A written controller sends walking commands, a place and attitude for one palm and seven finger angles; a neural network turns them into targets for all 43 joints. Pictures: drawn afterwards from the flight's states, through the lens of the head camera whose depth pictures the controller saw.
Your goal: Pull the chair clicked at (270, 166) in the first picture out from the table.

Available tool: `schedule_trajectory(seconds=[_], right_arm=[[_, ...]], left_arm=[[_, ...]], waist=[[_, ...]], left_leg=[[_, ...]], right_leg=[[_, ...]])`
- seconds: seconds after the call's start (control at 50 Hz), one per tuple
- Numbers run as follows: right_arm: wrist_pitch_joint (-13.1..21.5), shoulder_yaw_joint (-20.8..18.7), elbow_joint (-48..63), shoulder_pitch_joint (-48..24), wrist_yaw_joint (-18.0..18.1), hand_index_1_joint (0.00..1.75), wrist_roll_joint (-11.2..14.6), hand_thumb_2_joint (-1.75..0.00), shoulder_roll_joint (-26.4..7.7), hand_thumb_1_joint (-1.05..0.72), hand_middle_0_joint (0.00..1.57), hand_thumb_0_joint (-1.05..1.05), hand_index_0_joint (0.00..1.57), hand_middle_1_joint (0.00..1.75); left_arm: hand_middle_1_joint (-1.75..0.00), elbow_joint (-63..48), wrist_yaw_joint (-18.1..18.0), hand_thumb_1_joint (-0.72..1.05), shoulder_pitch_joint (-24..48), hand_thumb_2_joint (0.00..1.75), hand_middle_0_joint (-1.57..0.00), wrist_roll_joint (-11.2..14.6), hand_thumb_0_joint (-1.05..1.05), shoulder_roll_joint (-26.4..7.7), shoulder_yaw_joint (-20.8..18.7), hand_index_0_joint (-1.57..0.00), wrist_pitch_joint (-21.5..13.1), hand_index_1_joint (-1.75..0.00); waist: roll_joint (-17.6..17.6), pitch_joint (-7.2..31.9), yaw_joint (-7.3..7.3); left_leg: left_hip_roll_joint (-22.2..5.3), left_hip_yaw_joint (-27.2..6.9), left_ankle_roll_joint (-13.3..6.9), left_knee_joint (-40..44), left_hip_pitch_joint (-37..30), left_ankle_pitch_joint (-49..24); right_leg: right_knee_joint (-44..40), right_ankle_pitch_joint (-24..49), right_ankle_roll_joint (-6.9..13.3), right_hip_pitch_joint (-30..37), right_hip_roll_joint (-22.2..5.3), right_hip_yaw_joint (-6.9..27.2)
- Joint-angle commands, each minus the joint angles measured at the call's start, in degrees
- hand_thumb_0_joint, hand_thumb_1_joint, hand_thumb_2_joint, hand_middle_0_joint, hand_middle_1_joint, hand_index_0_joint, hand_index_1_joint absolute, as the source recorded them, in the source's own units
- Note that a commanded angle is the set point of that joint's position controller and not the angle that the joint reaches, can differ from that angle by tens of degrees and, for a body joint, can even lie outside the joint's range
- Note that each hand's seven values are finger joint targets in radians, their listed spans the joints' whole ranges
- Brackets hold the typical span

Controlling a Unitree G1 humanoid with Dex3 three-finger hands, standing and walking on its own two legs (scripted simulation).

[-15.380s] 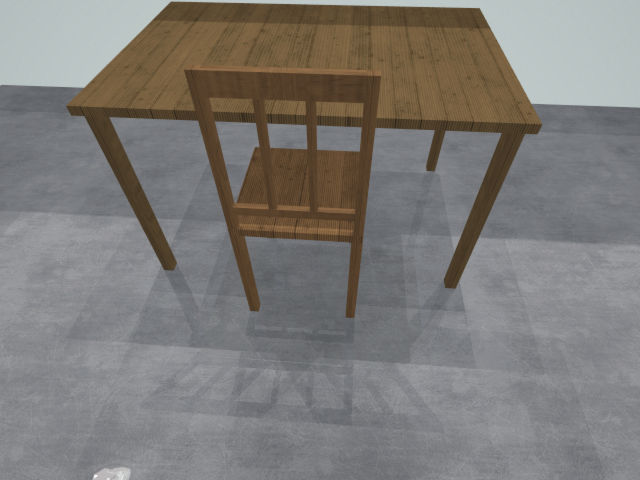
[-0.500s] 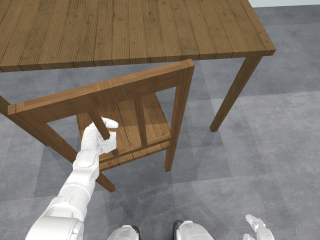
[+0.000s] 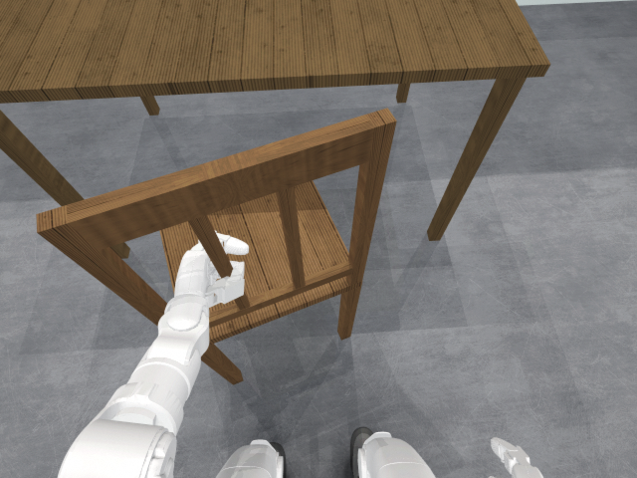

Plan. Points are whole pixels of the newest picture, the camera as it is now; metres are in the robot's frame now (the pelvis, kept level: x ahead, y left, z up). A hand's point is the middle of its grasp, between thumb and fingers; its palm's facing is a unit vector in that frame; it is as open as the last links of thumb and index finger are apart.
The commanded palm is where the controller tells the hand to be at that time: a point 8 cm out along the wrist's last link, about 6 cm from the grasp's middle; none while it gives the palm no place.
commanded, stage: step backward, pulling the chair out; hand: left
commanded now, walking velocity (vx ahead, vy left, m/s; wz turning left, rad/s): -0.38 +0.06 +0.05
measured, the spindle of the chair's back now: (224, 268) +0.40 +0.15 -0.07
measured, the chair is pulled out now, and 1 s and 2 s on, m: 0.24 0.43 0.63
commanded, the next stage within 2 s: stop walking, hand still on the chair in 1.52 s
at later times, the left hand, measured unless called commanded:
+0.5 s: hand (228, 357) +0.26 +0.13 -0.06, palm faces +0.02 -0.98 -0.21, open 5.2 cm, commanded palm +0.25 +0.18 -0.05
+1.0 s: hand (222, 432) +0.17 +0.12 -0.05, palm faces +0.05 -0.97 -0.24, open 5.2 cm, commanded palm +0.15 +0.17 -0.05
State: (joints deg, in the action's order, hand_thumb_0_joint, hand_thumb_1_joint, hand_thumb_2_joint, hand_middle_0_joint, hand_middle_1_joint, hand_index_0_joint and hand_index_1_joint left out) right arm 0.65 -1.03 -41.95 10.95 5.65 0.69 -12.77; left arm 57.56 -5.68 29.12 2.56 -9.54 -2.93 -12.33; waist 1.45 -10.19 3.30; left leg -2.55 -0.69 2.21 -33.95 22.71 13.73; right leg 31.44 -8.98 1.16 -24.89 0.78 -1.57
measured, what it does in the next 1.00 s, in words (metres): walks backwards: right foot, then left foot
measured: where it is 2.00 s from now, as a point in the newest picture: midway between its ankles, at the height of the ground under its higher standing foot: outside the picture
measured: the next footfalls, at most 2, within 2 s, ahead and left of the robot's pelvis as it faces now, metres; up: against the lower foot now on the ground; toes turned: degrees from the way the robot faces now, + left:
right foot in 0.36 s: +0.02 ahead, -0.12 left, +0.00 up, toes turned +1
left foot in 0.60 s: -0.07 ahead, +0.14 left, +0.00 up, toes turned +2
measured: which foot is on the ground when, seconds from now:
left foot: down 0.00-0.44, up 0.46-0.58, down 0.60-0.92, up 0.94-1.00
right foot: down 0.00-0.24, up 0.26-0.34, down 0.36-0.64, up 0.66-0.84, down 0.86-1.00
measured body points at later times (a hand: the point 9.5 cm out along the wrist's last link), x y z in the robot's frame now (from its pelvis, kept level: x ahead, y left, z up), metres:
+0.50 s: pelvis -0.11 -0.01 +0.00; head -0.02 -0.02 +0.44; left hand +0.26 +0.18 -0.04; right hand -0.01 -0.26 -0.14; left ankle -0.05 +0.13 -0.72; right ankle -0.02 -0.12 -0.73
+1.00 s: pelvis -0.20 -0.02 +0.01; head -0.10 -0.05 +0.44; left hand +0.17 +0.17 -0.04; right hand -0.11 -0.27 -0.14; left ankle -0.16 +0.13 -0.70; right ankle -0.18 -0.13 -0.73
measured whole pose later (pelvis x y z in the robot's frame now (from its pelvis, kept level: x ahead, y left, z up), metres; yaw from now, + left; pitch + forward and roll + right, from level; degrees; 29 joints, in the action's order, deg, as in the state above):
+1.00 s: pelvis -0.20 -0.02 +0.01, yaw -1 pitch +2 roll +0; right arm 1.5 0.0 -43.5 8.8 5.3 1.3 -12.6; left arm 59.7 -5.7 30.5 2.0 -11.8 -6.4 -12.5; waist 2.9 -12.1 4.0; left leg -1.8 -3.3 2.8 -45.7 28.0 22.8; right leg 31.1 -14.0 1.3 -19.1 1.0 0.2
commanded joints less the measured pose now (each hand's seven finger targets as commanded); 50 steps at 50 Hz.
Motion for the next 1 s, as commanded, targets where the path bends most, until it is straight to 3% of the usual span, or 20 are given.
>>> schedule_trajectory(seconds=[0.0,0.06,0.14,0.22,0.26,0.32,0.36,0.42,0.48,0.56,0.6,0.64,0.66,0.7,0.78,0.84,0.86,0.9,0.94,0.98], right_arm=[[2.4,-3.5,4.4,3.2,1.2,0.30,1.6,-0.90,-8.8,-0.90,0.20,0.00,0.20,0.30],[3.3,-2.1,3.6,1.8,1.2,0.30,1.1,-0.90,-8.3,-0.90,0.20,0.00,0.20,0.30],[3.5,-1.3,3.1,3.5,1.7,0.30,1.1,-0.90,-9.2,-0.90,0.20,0.00,0.20,0.30],[2.5,-1.1,7.6,-0.5,1.6,0.30,0.3,-0.90,-9.0,-0.90,0.20,0.00,0.20,0.30],[2.4,-2.1,5.8,2.6,1.4,0.30,0.0,-0.90,-9.0,-0.90,0.20,0.00,0.20,0.30],[3.3,-2.6,4.1,3.9,0.7,0.30,0.2,-0.90,-9.4,-0.90,0.20,0.00,0.20,0.30],[3.5,-2.4,3.5,3.0,0.7,0.30,0.2,-0.90,-9.2,-0.90,0.20,0.00,0.20,0.30],[3.7,-3.2,2.5,3.7,1.5,0.30,1.4,-0.90,-9.0,-0.90,0.20,0.00,0.20,0.30],[4.1,-1.9,2.8,1.4,1.4,0.30,1.0,-0.90,-8.3,-0.90,0.20,0.00,0.20,0.30],[3.7,-1.1,3.0,3.1,2.0,0.30,1.0,-0.90,-9.0,-0.90,0.20,0.00,0.20,0.30],[3.2,-2.1,5.0,1.8,2.4,0.30,0.8,-0.90,-11.3,-0.90,0.20,0.00,0.20,0.30],[2.3,-1.3,7.6,-0.9,1.5,0.30,-0.1,-0.90,-9.1,-0.90,0.20,0.00,0.20,0.30],[2.3,-1.6,6.9,0.5,1.4,0.30,-0.3,-0.90,-8.8,-0.90,0.20,0.00,0.20,0.30],[2.8,-2.7,4.9,3.6,0.7,0.30,-0.3,-0.90,-9.4,-0.90,0.20,0.00,0.20,0.30],[3.4,-2.8,2.5,5.5,-1.0,0.30,-0.9,-0.90,-9.4,-0.90,0.20,0.00,0.20,0.30],[3.0,-2.5,2.5,4.1,-1.3,0.30,-0.6,-0.90,-9.3,-0.90,0.20,0.00,0.20,0.30],[2.8,-3.1,2.7,4.1,-0.8,0.30,0.2,-0.90,-9.2,-0.90,0.20,0.00,0.20,0.30],[3.0,-3.1,4.7,1.3,0.7,0.30,1.5,-0.90,-9.1,-0.90,0.20,0.00,0.20,0.30],[3.4,-1.7,5.3,-2.4,0.8,0.30,0.9,-0.90,-7.8,-0.90,0.20,0.00,0.20,0.30],[3.4,-0.8,4.4,-2.1,1.0,0.30,0.7,-0.90,-7.2,-0.90,0.20,0.00,0.20,0.30]], left_arm=[[-1.45,-9.2,-0.7,0.90,15.9,0.90,-0.50,-2.0,0.00,-12.7,-1.3,-0.50,-4.9,-1.45],[-1.45,-8.1,-1.1,0.90,15.3,0.90,-0.50,-2.2,0.00,-11.6,-1.4,-0.50,-3.1,-1.45],[-1.45,-8.9,-1.1,0.90,12.9,0.90,-0.50,-1.1,0.00,-9.1,0.3,-0.50,-1.9,-1.45],[-1.45,-15.3,-0.5,0.90,17.1,0.90,-0.50,-1.0,0.00,-5.7,3.1,-0.50,-2.8,-1.45],[-1.45,-14.2,-0.2,0.90,19.1,0.90,-0.50,-0.9,0.00,-5.6,2.3,-0.50,-2.7,-1.45],[-1.45,-10.7,-0.1,0.90,20.7,0.90,-0.50,-2.2,0.00,-5.8,2.5,-0.50,-3.5,-1.45],[-1.45,-10.5,0.0,0.90,22.2,0.90,-0.50,-2.9,0.00,-7.0,3.1,-0.50,-4.6,-1.45],[-1.45,-8.0,-0.9,0.90,18.7,0.90,-0.50,-2.1,0.00,-13.4,-0.9,-0.50,-4.9,-1.45],[-1.45,-7.0,-0.9,0.90,16.4,0.90,-0.50,-2.2,0.00,-11.6,-1.1,-0.50,-3.2,-1.45],[-1.45,-8.8,-0.7,0.90,14.2,0.90,-0.50,-1.1,0.00,-9.3,0.3,-0.50,-1.6,-1.45],[-1.45,-10.8,-0.5,0.90,13.8,0.90,-0.50,-0.6,0.00,-7.5,1.7,-0.50,-1.9,-1.45],[-1.45,-15.8,0.1,0.90,18.6,0.90,-0.50,-1.1,0.00,-4.1,4.3,-0.50,-2.6,-1.45],[-1.45,-15.8,0.0,0.90,19.6,0.90,-0.50,-1.0,0.00,-4.5,3.3,-0.50,-2.6,-1.45],[-1.45,-14.0,0.0,0.90,20.1,0.90,-0.50,-1.1,0.00,-5.5,2.4,-0.50,-2.9,-1.45],[-1.45,-12.4,0.2,0.90,22.4,0.90,-0.50,-3.3,0.00,-5.6,3.2,-0.50,-5.1,-1.45],[-1.45,-10.5,0.4,0.90,18.7,0.90,-0.50,-4.0,0.00,-8.9,0.5,-0.50,-5.9,-1.45],[-1.45,-10.0,0.0,0.90,18.2,0.90,-0.50,-3.6,0.00,-11.1,-1.0,-0.50,-6.1,-1.45],[-1.45,-8.2,-0.3,0.90,15.6,0.90,-0.50,-2.2,0.00,-16.8,-4.7,-0.50,-5.4,-1.45],[-1.45,-10.3,-0.4,0.90,15.7,0.90,-0.50,-2.6,0.00,-15.5,-4.4,-0.50,-4.2,-1.45],[-1.45,-10.4,-1.1,0.90,13.7,0.90,-0.50,-2.6,0.00,-14.8,-5.1,-0.50,-2.9,-1.45]], waist=[[-5.5,32.6,-0.47],[-6.7,30.7,-1.34],[-6.7,30.7,-0.04],[13.9,24.7,-1.99],[7.7,27.0,-1.13],[3.7,27.2,-0.34],[7.2,25.1,-0.62],[-7.0,31.9,-0.83],[-9.3,30.0,-2.07],[-10.1,30.0,-0.54],[1.5,26.3,-1.35],[14.9,25.5,-1.99],[12.6,26.4,-1.64],[5.5,28.0,-0.93],[14.3,28.9,0.57],[11.8,29.8,-0.79],[4.0,32.3,-0.34],[-12.3,32.5,-1.34],[-7.0,31.1,-2.94],[-5.9,31.7,-2.68]], left_leg=[[0.3,-0.8,0.6,-10.8,-4.1,9.4],[1.5,-4.2,0.1,-15.5,-0.6,16.8],[-0.5,-2.0,-1.0,6.6,-7.4,4.5],[-14.8,-15.3,-8.7,16.6,2.7,-2.9],[-15.8,-14.3,-10.1,9.4,-6.4,-23.7],[-11.4,-9.0,-5.8,1.7,-11.1,-31.5],[-8.4,-5.9,-3.0,2.5,-4.7,-18.0],[0.5,-1.1,0.4,-10.1,-4.4,7.0],[1.6,-5.0,0.1,-16.6,0.4,16.1],[0.3,-1.5,-0.5,4.7,-7.6,4.6],[-7.8,-8.5,-4.5,13.1,-8.3,-7.3],[-16.3,-16.6,-8.9,16.7,-0.7,-6.1],[-17.6,-16.7,-10.6,13.7,-4.9,-17.4],[-17.4,-14.7,-10.4,5.7,-18.7,-40.6],[-15.1,-11.5,-8.3,2.0,-30.3,-53.3],[-12.8,-8.1,-6.2,-2.1,-23.5,-47.1],[-10.0,-4.3,-3.4,-3.1,-17.7,-37.6],[-0.6,-0.6,0.6,-12.4,-1.0,5.1],[0.9,-5.9,0.5,-20.4,5.7,16.0],[1.3,-6.0,1.1,-19.0,5.7,15.9]], right_leg=[[-9.0,24.5,5.5,16.1,-18.4,14.9],[-10.5,16.2,7.1,14.9,-21.3,14.3],[-6.8,12.1,1.8,15.1,-14.6,7.1],[12.1,-11.2,-1.6,12.8,-2.9,1.8],[11.7,-11.0,-1.7,10.6,-2.3,2.7],[-0.5,10.5,-1.0,13.1,-4.3,3.8],[-0.8,13.3,0.4,13.6,-7.7,5.8],[-9.7,15.7,5.0,14.1,-18.7,17.1],[-10.2,13.3,7.6,15.2,-21.9,16.2],[-6.2,13.8,2.4,15.3,-15.6,8.7],[-1.2,0.9,-1.9,9.9,-6.8,3.5],[15.3,-13.2,-1.6,10.6,-2.6,1.5],[18.7,-15.3,-1.4,8.5,-2.2,2.4],[11.7,-15.0,-1.5,3.2,-1.5,2.5],[0.6,-10.6,-1.1,2.5,-1.6,2.4],[-7.2,7.5,-0.5,11.4,-3.7,3.3],[-7.2,22.5,-0.2,18.1,-6.1,4.4],[-4.4,51.0,4.8,27.8,-18.0,13.8],[-2.9,49.2,7.8,27.2,-23.5,15.4],[-1.8,50.0,8.2,29.4,-22.6,12.9]])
